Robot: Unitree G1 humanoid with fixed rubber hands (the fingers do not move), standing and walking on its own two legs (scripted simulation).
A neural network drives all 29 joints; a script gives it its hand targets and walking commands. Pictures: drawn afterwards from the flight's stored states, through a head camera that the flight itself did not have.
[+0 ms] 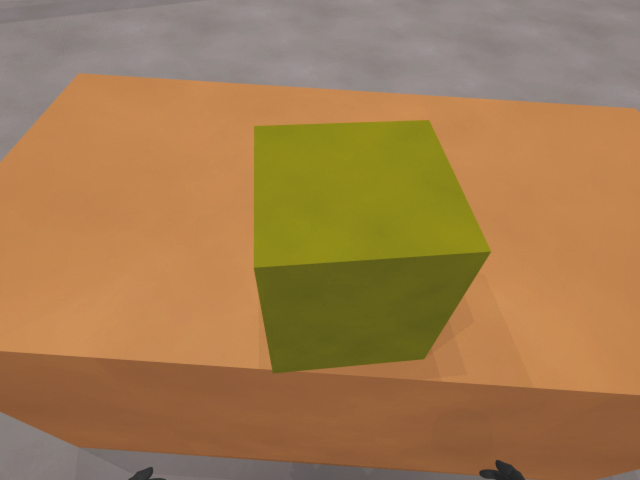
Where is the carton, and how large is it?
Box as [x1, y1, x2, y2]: [254, 120, 490, 372]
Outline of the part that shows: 428,120 254,126 254,271 273,372 424,358 487,257 490,250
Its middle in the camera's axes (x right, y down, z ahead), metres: +0.03 +0.02 +0.50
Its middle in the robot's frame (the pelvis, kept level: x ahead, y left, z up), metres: +0.37 -0.02 +0.07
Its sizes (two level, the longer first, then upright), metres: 0.210 0.200 0.250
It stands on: a pedestal, 0.70 m high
